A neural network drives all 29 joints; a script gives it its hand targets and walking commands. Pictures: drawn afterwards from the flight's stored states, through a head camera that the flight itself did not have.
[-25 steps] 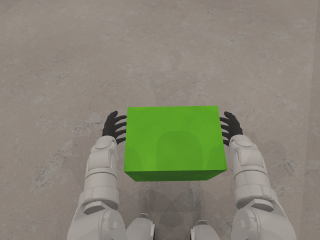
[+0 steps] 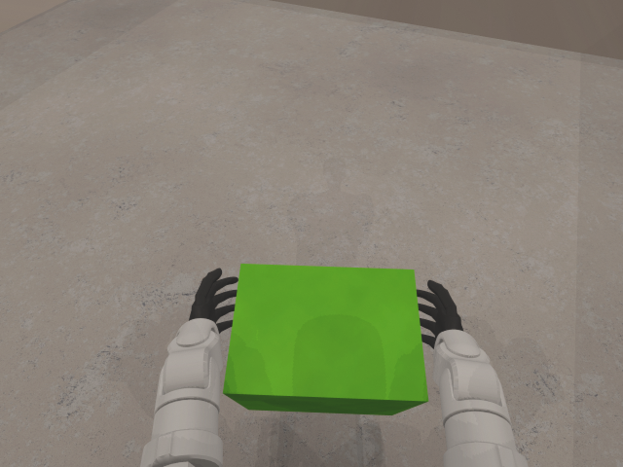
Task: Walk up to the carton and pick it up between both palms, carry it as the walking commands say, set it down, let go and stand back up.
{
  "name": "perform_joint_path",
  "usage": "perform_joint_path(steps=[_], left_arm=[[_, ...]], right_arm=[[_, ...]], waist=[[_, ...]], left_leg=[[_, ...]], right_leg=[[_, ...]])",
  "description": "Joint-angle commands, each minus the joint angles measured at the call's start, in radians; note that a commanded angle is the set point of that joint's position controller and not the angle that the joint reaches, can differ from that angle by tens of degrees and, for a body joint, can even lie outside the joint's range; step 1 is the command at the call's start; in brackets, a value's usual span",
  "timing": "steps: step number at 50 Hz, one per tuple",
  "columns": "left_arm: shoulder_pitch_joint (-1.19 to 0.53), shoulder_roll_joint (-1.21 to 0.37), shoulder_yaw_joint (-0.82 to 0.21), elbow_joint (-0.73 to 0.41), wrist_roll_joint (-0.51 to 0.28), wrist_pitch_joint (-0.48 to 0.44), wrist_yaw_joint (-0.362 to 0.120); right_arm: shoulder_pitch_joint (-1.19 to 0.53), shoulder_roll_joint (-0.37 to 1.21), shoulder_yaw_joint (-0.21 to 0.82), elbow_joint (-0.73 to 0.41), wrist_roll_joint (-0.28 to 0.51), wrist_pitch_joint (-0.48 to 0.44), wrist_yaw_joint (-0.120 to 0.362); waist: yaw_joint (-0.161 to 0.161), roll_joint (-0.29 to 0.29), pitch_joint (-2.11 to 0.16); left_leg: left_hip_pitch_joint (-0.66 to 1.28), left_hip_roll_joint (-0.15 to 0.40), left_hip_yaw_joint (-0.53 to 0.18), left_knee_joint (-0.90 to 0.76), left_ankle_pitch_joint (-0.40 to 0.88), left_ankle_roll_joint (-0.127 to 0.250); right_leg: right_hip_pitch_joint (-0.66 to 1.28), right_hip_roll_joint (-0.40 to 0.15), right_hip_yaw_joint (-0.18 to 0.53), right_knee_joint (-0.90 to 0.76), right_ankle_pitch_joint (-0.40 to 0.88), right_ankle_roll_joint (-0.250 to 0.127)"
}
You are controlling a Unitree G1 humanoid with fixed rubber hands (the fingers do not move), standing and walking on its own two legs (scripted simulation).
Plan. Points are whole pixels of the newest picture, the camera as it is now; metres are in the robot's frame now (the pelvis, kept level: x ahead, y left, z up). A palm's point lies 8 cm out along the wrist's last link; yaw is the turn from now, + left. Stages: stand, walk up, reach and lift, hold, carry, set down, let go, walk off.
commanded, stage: reach and lift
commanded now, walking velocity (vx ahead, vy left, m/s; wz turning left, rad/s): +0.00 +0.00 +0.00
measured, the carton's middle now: (323, 346) +0.31 +0.03 -0.09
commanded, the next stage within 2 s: hold in 1.58 s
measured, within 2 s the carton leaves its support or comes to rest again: neither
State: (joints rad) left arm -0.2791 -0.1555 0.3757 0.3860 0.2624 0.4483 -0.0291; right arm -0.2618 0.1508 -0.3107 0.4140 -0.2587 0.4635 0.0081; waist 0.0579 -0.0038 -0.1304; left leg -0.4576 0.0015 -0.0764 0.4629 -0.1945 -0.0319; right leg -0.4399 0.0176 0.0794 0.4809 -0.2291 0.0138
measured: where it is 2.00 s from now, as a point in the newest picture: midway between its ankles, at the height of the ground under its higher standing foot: outside the picture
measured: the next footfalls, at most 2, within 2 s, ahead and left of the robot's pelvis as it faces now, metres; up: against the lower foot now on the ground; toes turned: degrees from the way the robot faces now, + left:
none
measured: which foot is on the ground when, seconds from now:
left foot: down 0.00-1.00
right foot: down 0.00-1.00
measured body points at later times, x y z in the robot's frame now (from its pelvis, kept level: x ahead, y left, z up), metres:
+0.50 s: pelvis -0.01 +0.01 +0.01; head -0.04 +0.01 +0.46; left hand +0.29 +0.19 +0.05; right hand +0.31 -0.14 +0.04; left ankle +0.01 +0.14 -0.74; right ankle +0.00 -0.13 -0.74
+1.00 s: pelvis +0.01 +0.00 +0.01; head -0.02 +0.00 +0.46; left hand +0.30 +0.17 +0.05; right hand +0.29 -0.17 +0.04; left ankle +0.01 +0.14 -0.74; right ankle +0.00 -0.13 -0.74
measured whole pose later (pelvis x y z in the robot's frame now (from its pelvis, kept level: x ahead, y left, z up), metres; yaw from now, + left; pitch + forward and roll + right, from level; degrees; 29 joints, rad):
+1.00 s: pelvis +0.01 +0.00 +0.01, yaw +0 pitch -6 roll +0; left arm -0.23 -0.14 0.24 0.19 0.28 0.73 -0.03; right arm -0.19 0.14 -0.22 0.16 -0.28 0.77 0.01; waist 0.01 0.00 0.02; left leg -0.02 0.01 -0.07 0.28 -0.16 -0.03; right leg 0.00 0.01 0.08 0.29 -0.19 0.01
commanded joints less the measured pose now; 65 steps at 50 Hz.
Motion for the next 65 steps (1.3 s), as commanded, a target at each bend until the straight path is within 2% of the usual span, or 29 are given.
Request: perform_joint_path(steps=[1, 2, 4, 6, 7, 8, 10, 13, 14, 15, 16, 17, 18, 22, 24, 27, 32, 33, 35, 36, 39, 40, 42, 47, 48, 52, 55, 61, 65], left_arm=[[-0.495, -0.877, -0.593, 0.053, -0.158, 0.051, -0.285], [-0.540, -0.889, -0.614, 0.020, -0.166, 0.055, -0.291], [-0.552, -0.884, -0.611, 0.004, -0.184, 0.067, -0.299], [-0.593, -0.905, -0.627, -0.009, -0.178, 0.093, -0.303], [-0.574, -0.893, -0.619, 0.008, -0.177, 0.102, -0.304], [-0.598, -0.897, -0.627, -0.016, -0.177, 0.112, -0.304], [-0.601, -0.906, -0.635, -0.028, -0.185, 0.128, -0.305], [-0.560, -0.891, -0.620, -0.008, -0.158, 0.166, -0.304], [-0.559, -0.894, -0.633, -0.058, -0.171, 0.168, -0.300], [-0.552, -0.889, -0.619, -0.037, -0.170, 0.186, -0.296], [-0.545, -0.876, -0.620, -0.083, -0.179, 0.187, -0.291], [-0.552, -0.894, -0.625, -0.070, -0.191, 0.202, -0.290], [-0.543, -0.885, -0.613, -0.050, -0.183, 0.210, -0.287], [-0.538, -0.908, -0.641, -0.072, -0.211, 0.236, -0.285], [-0.530, -0.893, -0.630, -0.079, -0.205, 0.245, -0.279], [-0.516, -0.895, -0.653, -0.119, -0.219, 0.252, -0.274], [-0.445, -0.903, -0.692, -0.154, -0.244, 0.258, -0.264], [-0.449, -0.912, -0.708, -0.181, -0.241, 0.260, -0.262], [-0.446, -0.896, -0.735, -0.246, -0.257, 0.254, -0.255], [-0.412, -0.898, -0.754, -0.251, -0.258, 0.259, -0.254], [-0.391, -0.860, -0.723, -0.232, -0.243, 0.270, -0.248], [-0.372, -0.845, -0.715, -0.232, -0.244, 0.271, -0.245], [-0.340, -0.848, -0.706, -0.212, -0.236, 0.278, -0.242], [-0.417, -0.806, -0.700, -0.248, -0.236, 0.259, -0.247], [-0.383, -0.812, -0.693, -0.229, -0.224, 0.262, -0.247], [-0.393, -0.830, -0.749, -0.308, -0.263, 0.248, -0.245], [-0.374, -0.820, -0.747, -0.273, -0.262, 0.248, -0.243], [-0.352, -0.824, -0.747, -0.282, -0.245, 0.255, -0.238], [-0.373, -0.833, -0.744, -0.283, -0.255, 0.258, -0.231]], right_arm=[[-0.599, 0.854, 0.550, -0.022, 0.149, 0.001, 0.281], [-0.608, 0.890, 0.553, -0.035, 0.158, 0.001, 0.282], [-0.687, 0.910, 0.596, -0.090, 0.196, 0.013, 0.286], [-0.701, 0.896, 0.585, -0.070, 0.183, 0.027, 0.291], [-0.731, 0.889, 0.588, -0.078, 0.199, 0.029, 0.296], [-0.723, 0.891, 0.575, -0.052, 0.188, 0.040, 0.298], [-0.735, 0.907, 0.600, -0.073, 0.201, 0.059, 0.307], [-0.688, 0.873, 0.570, -0.028, 0.199, 0.085, 0.320], [-0.680, 0.900, 0.585, -0.063, 0.203, 0.094, 0.320], [-0.652, 0.859, 0.547, -0.016, 0.192, 0.109, 0.318], [-0.688, 0.887, 0.584, -0.080, 0.212, 0.116, 0.325], [-0.696, 0.855, 0.574, -0.109, 0.216, 0.121, 0.324], [-0.706, 0.867, 0.577, -0.087, 0.215, 0.134, 0.326], [-0.664, 0.830, 0.555, -0.124, 0.213, 0.152, 0.324], [-0.683, 0.849, 0.568, -0.143, 0.213, 0.167, 0.322], [-0.658, 0.829, 0.578, -0.192, 0.221, 0.177, 0.318], [-0.643, 0.849, 0.656, -0.297, 0.258, 0.193, 0.303], [-0.617, 0.823, 0.645, -0.305, 0.240, 0.194, 0.298], [-0.548, 0.853, 0.672, -0.323, 0.255, 0.202, 0.290], [-0.504, 0.832, 0.674, -0.326, 0.256, 0.204, 0.284], [-0.515, 0.818, 0.663, -0.332, 0.241, 0.220, 0.273], [-0.506, 0.822, 0.665, -0.340, 0.242, 0.230, 0.268], [-0.477, 0.809, 0.671, -0.337, 0.245, 0.244, 0.259], [-0.514, 0.819, 0.669, -0.359, 0.251, 0.242, 0.262], [-0.517, 0.819, 0.685, -0.372, 0.264, 0.237, 0.263], [-0.498, 0.848, 0.732, -0.420, 0.280, 0.228, 0.252], [-0.459, 0.814, 0.697, -0.368, 0.259, 0.231, 0.247], [-0.441, 0.797, 0.684, -0.375, 0.253, 0.229, 0.251], [-0.428, 0.770, 0.663, -0.355, 0.237, 0.230, 0.257]], waist=[[-0.027, -0.020, -0.273], [-0.037, -0.019, -0.282], [0.012, -0.038, -0.286], [-0.020, 0.013, -0.310], [0.005, -0.001, -0.285], [-0.018, 0.011, -0.258], [0.004, -0.008, -0.288], [-0.008, 0.060, -0.231], [0.002, 0.008, -0.243], [-0.014, 0.040, -0.179], [0.023, 0.008, -0.209], [-0.010, 0.021, -0.195], [0.007, 0.014, -0.171], [-0.039, 0.030, -0.125], [-0.018, 0.015, -0.108], [-0.037, 0.006, -0.116], [-0.021, -0.021, -0.181], [-0.059, -0.010, -0.202], [-0.037, 0.005, -0.217], [-0.055, 0.039, -0.216], [-0.048, 0.019, -0.129], [-0.039, -0.027, -0.118], [-0.033, 0.006, -0.053], [-0.048, -0.034, -0.087], [-0.021, -0.006, -0.076], [-0.022, -0.027, -0.188], [-0.050, -0.024, -0.142], [-0.048, 0.013, -0.128], [-0.074, 0.003, -0.097]], left_leg=[[0.272, -0.106, 0.049, -0.025, 0.180, 0.024], [0.282, -0.108, 0.054, -0.025, 0.162, 0.024], [0.273, -0.110, 0.055, -0.029, 0.149, 0.036], [0.307, -0.110, 0.057, -0.042, 0.122, 0.026], [0.290, -0.108, 0.054, -0.049, 0.093, 0.029], [0.325, -0.103, 0.049, -0.055, 0.079, 0.025], [0.368, -0.101, 0.046, -0.075, 0.069, 0.026], [0.398, -0.106, 0.046, -0.102, 0.105, 0.016], [0.430, -0.100, 0.037, -0.111, 0.130, 0.017], [0.426, -0.095, 0.030, -0.122, 0.107, 0.015], [0.455, -0.098, 0.033, -0.135, 0.128, 0.019], [0.437, -0.104, 0.039, -0.136, 0.114, 0.014], [0.453, -0.094, 0.028, -0.153, 0.102, 0.017], [0.471, -0.088, 0.028, -0.169, 0.116, 0.007], [0.465, -0.085, 0.033, -0.180, 0.107, 0.012], [0.493, -0.089, 0.029, -0.183, 0.153, 0.009], [0.546, -0.091, 0.024, -0.176, 0.290, 0.013], [0.561, -0.090, 0.021, -0.181, 0.307, 0.006], [0.568, -0.100, 0.022, -0.173, 0.373, 0.006], [0.574, -0.105, 0.029, -0.174, 0.401, 0.000], [0.543, -0.108, 0.029, -0.187, 0.350, 0.005], [0.550, -0.102, 0.021, -0.189, 0.355, 0.011], [0.514, -0.108, 0.029, -0.193, 0.293, 0.019], [0.509, -0.112, 0.041, -0.189, 0.222, 0.027], [0.486, -0.116, 0.046, -0.186, 0.248, 0.022], [0.521, -0.117, 0.037, -0.162, 0.326, 0.021], [0.532, -0.111, 0.035, -0.162, 0.309, 0.015], [0.534, -0.109, 0.036, -0.167, 0.300, 0.009], [0.540, -0.102, 0.029, -0.169, 0.287, 0.006]], right_leg=[[0.173, 0.090, -0.024, -0.079, 0.158, -0.006], [0.191, 0.086, -0.009, -0.083, 0.154, -0.013], [0.217, 0.079, -0.009, -0.089, 0.133, -0.009], [0.243, 0.080, -0.010, -0.092, 0.106, -0.017], [0.237, 0.078, -0.017, -0.093, 0.069, -0.022], [0.222, 0.080, -0.021, -0.103, 0.044, -0.028], [0.245, 0.084, -0.024, -0.118, 0.032, -0.028], [0.251, 0.081, -0.029, -0.134, 0.069, -0.033], [0.255, 0.088, -0.031, -0.142, 0.078, -0.031], [0.257, 0.087, -0.023, -0.160, 0.054, -0.042], [0.275, 0.090, -0.029, -0.161, 0.058, -0.036], [0.282, 0.087, -0.021, -0.174, 0.054, -0.042], [0.276, 0.091, -0.029, -0.174, 0.047, -0.035], [0.304, 0.089, -0.022, -0.204, 0.059, -0.045], [0.341, 0.086, -0.020, -0.208, 0.048, -0.041], [0.349, 0.091, -0.016, -0.214, 0.090, -0.041], [0.401, 0.089, -0.020, -0.212, 0.212, -0.021], [0.413, 0.099, -0.023, -0.213, 0.235, -0.015], [0.440, 0.097, -0.018, -0.210, 0.323, -0.010], [0.469, 0.092, -0.004, -0.213, 0.379, -0.009], [0.455, 0.094, -0.012, -0.224, 0.337, -0.002], [0.463, 0.102, -0.017, -0.227, 0.341, 0.004], [0.455, 0.085, -0.003, -0.235, 0.311, -0.001], [0.443, 0.085, -0.001, -0.232, 0.251, 0.009], [0.456, 0.080, -0.003, -0.221, 0.281, 0.006], [0.504, 0.079, 0.001, -0.192, 0.409, 0.019], [0.451, 0.085, -0.002, -0.194, 0.350, 0.016], [0.437, 0.093, -0.010, -0.213, 0.307, 0.007], [0.412, 0.100, -0.016, -0.219, 0.268, -0.001]])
